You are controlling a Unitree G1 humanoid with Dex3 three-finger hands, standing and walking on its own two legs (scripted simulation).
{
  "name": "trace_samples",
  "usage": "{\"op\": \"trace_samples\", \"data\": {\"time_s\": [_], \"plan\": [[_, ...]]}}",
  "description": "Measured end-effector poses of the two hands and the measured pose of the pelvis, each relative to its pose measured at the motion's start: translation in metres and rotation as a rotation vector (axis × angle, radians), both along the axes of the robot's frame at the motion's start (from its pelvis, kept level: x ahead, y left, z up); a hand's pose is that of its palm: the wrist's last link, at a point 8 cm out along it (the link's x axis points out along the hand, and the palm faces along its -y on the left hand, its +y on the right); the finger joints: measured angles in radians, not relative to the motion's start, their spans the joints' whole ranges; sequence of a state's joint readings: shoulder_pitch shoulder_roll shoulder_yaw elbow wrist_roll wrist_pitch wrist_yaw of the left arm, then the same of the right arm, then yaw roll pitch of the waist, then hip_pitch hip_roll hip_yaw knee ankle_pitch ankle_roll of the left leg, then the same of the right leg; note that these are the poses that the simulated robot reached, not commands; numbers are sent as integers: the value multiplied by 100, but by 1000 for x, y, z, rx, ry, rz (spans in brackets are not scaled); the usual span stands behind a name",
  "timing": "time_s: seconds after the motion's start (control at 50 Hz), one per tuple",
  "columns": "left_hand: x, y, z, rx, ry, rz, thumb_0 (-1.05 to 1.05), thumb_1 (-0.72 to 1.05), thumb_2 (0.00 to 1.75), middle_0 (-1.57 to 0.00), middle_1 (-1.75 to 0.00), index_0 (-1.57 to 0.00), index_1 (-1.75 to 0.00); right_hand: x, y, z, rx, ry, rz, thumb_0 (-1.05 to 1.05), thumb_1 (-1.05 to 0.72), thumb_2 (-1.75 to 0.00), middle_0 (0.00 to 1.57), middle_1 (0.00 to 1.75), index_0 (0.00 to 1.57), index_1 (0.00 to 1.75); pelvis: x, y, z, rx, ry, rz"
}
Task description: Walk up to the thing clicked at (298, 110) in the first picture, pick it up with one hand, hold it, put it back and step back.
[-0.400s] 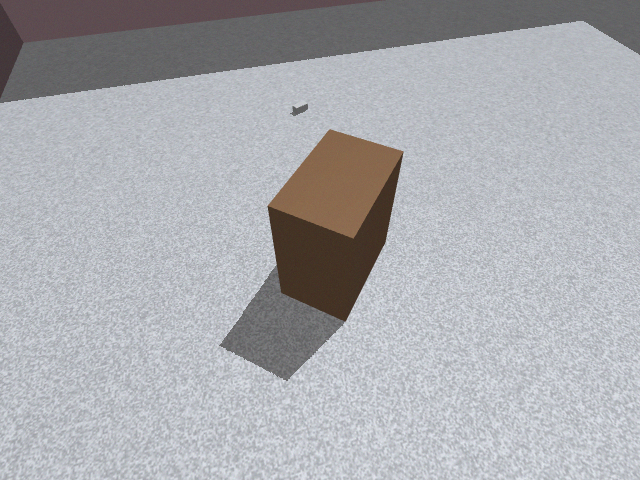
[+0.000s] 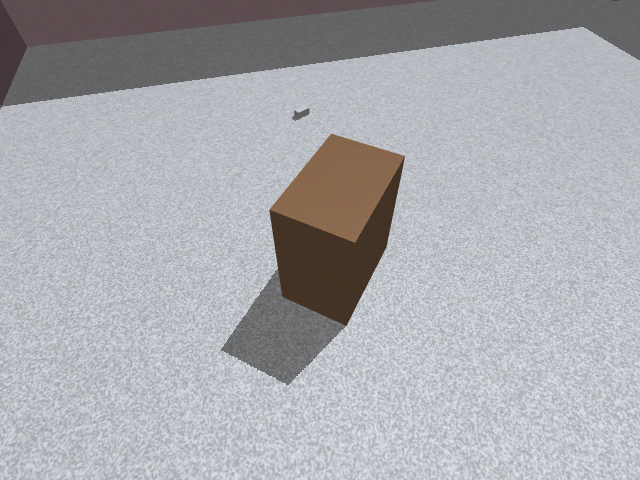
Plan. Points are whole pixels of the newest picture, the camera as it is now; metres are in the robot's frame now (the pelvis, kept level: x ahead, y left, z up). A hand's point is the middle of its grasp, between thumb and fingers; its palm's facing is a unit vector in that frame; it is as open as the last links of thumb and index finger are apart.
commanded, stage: stand
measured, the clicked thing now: (301, 111) +1.97 +0.21 -0.76
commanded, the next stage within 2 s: walk up in 0.72 s
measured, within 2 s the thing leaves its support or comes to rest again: neither
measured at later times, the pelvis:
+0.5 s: pelvis +0.00 +0.00 +0.00, yaw +0 degrees
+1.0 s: pelvis +0.00 -0.01 -0.02, yaw -14 degrees
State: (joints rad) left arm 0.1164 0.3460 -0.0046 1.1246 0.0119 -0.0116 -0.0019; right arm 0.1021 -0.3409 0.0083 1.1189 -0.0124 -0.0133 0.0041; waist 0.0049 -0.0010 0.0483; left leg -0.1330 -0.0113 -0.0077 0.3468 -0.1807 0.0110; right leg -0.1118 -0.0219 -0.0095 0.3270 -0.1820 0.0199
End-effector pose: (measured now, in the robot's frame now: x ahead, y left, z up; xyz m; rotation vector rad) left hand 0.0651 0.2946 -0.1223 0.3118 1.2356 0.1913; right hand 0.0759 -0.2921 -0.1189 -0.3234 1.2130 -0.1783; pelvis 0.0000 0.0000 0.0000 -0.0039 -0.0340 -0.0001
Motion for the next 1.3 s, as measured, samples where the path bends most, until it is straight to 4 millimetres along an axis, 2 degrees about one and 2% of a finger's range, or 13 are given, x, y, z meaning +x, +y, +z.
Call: {"op": "trace_samples", "data": {"time_s": [0.36,0.72,0.82,0.9,0.98,1.08,1.12,1.2,1.3], "plan": [[-4,1,-1,-3,17,5,0,90,90,-20,-30,-20,-30,-3,0,-1,-3,19,-1,0,-91,-90,20,30,20,30,2,1,0,1,3,1],[1,2,0,0,15,7,0,90,90,-20,-30,-20,-30,3,1,0,-5,15,3,0,-91,-90,20,30,20,30,6,2,1,1,6,2],[6,9,-3,33,50,-90,0,90,90,-20,-30,-20,-30,9,-12,-2,-11,-78,-72,0,-90,-90,21,30,20,30,-2,7,-9,12,18,-88],[18,13,-1,78,79,-157,0,90,90,-20,-30,-20,-30,4,-28,-1,-23,-141,-134,0,-90,-90,21,30,20,30,-6,3,-15,22,17,-159],[36,5,10,99,72,-217,0,90,90,-20,-30,-20,-30,-10,-45,-2,-26,-160,-177,0,-90,-90,21,30,20,30,-3,-8,-16,12,28,-221],[58,-12,11,147,22,-296,0,90,90,-20,-30,-20,-30,-27,-73,-23,-11,-164,-253,0,-90,-90,20,30,20,30,-1,-26,-33,-18,17,-288],[63,-20,14,152,9,-326,0,90,90,-20,-30,-20,-30,-34,-75,-25,-2,-144,-283,0,-91,-90,20,30,20,30,1,-28,-31,-7,14,-331],[80,-35,22,150,27,-394,0,90,90,-20,-30,-20,-30,-46,-69,-17,17,-146,-348,1,-91,-90,20,30,20,30,8,-27,-20,19,27,-415],[121,-46,21,147,-25,-494,0,90,90,-21,-30,-20,-30,-64,-62,-13,-13,-139,-405,1,-91,-90,20,30,20,30,19,-20,-21,17,31,-477]]}}
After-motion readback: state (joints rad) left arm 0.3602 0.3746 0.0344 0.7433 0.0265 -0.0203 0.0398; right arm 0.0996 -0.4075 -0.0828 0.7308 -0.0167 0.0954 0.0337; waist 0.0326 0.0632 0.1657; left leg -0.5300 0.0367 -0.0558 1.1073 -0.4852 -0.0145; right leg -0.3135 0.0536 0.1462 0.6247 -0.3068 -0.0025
